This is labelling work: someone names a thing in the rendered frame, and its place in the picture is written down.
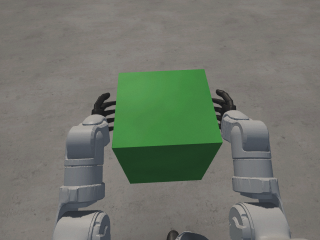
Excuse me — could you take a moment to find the left robot hand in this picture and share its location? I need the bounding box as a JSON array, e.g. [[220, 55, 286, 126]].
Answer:
[[91, 92, 116, 132]]

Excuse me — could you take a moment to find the left robot upper arm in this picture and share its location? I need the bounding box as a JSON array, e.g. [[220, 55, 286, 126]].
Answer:
[[52, 210, 111, 240]]

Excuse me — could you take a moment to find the robot right forearm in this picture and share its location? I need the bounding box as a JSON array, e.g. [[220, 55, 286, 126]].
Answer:
[[221, 110, 291, 238]]

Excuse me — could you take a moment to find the right robot foot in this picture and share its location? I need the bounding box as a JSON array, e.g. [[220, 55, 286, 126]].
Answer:
[[166, 230, 179, 240]]

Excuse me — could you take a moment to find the robot left forearm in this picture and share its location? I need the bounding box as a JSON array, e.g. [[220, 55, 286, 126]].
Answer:
[[51, 114, 110, 240]]

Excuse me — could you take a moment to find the right robot upper arm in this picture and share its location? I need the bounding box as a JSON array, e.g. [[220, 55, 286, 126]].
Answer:
[[229, 202, 308, 240]]

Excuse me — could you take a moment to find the carton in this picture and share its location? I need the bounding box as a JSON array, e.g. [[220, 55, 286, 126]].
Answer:
[[112, 69, 223, 184]]

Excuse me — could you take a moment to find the right robot hand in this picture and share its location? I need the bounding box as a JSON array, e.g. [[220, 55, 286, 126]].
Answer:
[[212, 89, 236, 130]]

